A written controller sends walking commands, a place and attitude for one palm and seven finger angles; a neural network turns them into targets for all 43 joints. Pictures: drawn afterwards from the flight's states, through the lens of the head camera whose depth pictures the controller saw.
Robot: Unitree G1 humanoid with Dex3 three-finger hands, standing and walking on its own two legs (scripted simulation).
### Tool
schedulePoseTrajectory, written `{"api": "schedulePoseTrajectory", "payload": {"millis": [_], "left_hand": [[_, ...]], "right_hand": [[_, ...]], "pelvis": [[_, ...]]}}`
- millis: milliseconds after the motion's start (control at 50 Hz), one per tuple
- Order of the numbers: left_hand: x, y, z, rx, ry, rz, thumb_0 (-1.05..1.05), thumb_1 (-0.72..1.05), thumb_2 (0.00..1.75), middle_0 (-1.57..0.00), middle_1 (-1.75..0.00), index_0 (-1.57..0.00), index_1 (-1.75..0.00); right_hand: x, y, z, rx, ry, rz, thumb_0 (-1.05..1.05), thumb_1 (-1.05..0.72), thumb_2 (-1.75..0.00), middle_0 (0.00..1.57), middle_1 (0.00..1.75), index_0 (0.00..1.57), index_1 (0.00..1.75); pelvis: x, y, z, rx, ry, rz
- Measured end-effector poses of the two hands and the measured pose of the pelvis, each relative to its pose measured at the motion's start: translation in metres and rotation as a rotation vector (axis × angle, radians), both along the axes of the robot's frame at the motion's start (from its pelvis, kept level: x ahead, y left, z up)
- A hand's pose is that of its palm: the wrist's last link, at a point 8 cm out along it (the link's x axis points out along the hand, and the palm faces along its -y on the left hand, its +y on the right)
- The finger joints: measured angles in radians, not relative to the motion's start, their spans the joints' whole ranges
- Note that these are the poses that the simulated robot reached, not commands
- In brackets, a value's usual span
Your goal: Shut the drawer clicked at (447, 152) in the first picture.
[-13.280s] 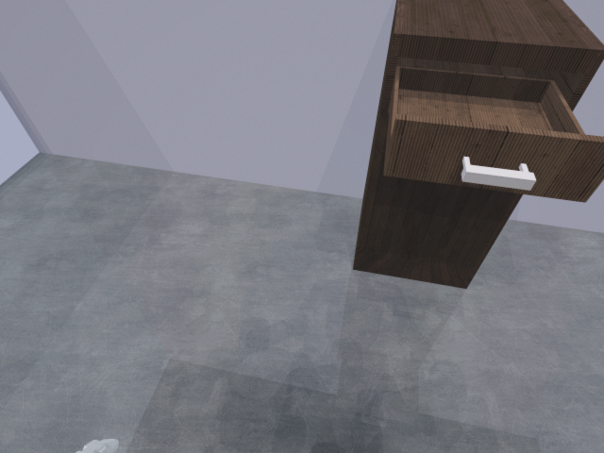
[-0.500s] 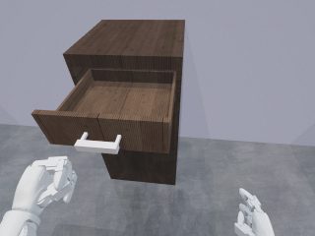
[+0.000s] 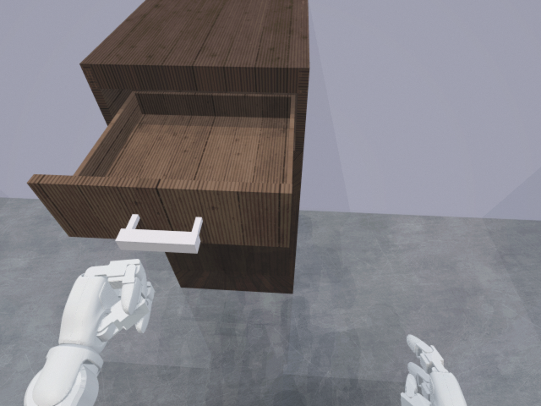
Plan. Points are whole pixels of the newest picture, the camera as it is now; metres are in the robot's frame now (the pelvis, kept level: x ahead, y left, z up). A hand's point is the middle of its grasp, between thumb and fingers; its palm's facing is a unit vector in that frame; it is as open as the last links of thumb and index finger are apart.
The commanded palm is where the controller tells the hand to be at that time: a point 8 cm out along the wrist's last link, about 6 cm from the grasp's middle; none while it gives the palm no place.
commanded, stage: bring the fist close to the handle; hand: left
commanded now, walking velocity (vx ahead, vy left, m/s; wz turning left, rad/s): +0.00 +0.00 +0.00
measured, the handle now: (162, 230) +0.37 +0.20 +0.06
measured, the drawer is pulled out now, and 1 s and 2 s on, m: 0.28 0.28 0.18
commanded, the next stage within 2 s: push the drawer shut in 0.76 s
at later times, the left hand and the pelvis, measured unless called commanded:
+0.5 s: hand (172, 285) +0.27 +0.16 +0.05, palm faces -0.01 -1.00 -0.05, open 3.3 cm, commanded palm +0.25 +0.22 +0.06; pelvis +0.00 +0.00 -0.01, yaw -1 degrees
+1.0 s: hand (172, 281) +0.28 +0.16 +0.05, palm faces +0.01 -1.00 -0.05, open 3.3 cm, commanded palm +0.26 +0.22 +0.06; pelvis +0.00 -0.01 -0.02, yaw +0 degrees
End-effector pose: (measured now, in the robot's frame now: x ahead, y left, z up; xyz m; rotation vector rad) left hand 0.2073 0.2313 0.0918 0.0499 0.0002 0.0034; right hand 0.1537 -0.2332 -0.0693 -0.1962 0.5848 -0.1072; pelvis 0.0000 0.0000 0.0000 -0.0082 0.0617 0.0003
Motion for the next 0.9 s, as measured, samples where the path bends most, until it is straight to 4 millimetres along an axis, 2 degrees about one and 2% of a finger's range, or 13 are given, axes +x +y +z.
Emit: {"api": "schedulePoseTrajectory", "payload": {"millis": [200, 420, 560, 740, 900], "left_hand": [[0.024, -0.008, -0.019, -0.006, 0.006, -0.013, 0.01, 0.89, 0.90, -1.40, -1.60, -1.40, -1.60], [0.045, -0.010, -0.038, -0.006, 0.006, -0.003, 0.01, 0.90, 0.90, -1.40, -1.60, -1.40, -1.60], [0.045, -0.018, -0.035, 0.001, -0.007, -0.017, 0.01, 0.90, 0.90, -1.40, -1.60, -1.40, -1.60], [0.040, -0.017, -0.035, 0.006, -0.002, 0.005, 0.01, 0.89, 0.90, -1.40, -1.60, -1.40, -1.60], [0.043, -0.014, -0.035, 0.004, -0.002, 0.006, 0.01, 0.89, 0.90, -1.40, -1.60, -1.40, -1.60]], "right_hand": [[-0.011, 0.001, -0.012, 0.002, 0.065, -0.016, 0.01, -0.91, -0.90, 0.20, 0.30, 0.20, 0.30], [-0.016, -0.007, -0.025, -0.007, 0.128, -0.032, 0.01, -0.91, -0.90, 0.20, 0.30, 0.20, 0.30], [-0.018, -0.011, -0.027, 0.003, 0.143, -0.046, 0.01, -0.91, -0.90, 0.20, 0.30, 0.20, 0.30], [-0.014, -0.015, -0.027, 0.008, 0.143, -0.046, 0.01, -0.91, -0.90, 0.20, 0.30, 0.20, 0.30], [-0.010, -0.021, -0.027, -0.001, 0.142, -0.047, 0.01, -0.91, -0.90, 0.20, 0.30, 0.20, 0.30]], "pelvis": [[-0.003, 0.003, -0.006, 0.001, 0.035, -0.010], [-0.005, 0.001, -0.014, 0.000, 0.074, -0.014], [-0.002, -0.002, -0.015, 0.004, 0.078, -0.019], [-0.001, -0.007, -0.015, 0.006, 0.075, -0.016], [-0.002, -0.011, -0.015, 0.006, 0.076, -0.012]]}}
